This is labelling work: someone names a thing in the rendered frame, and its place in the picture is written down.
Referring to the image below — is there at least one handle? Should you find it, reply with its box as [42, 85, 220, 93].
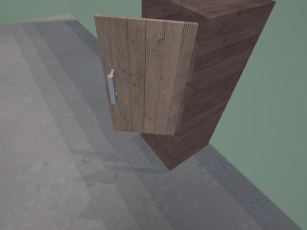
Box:
[107, 69, 118, 104]

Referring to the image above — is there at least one cupboard door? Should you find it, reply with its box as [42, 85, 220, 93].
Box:
[94, 13, 199, 136]

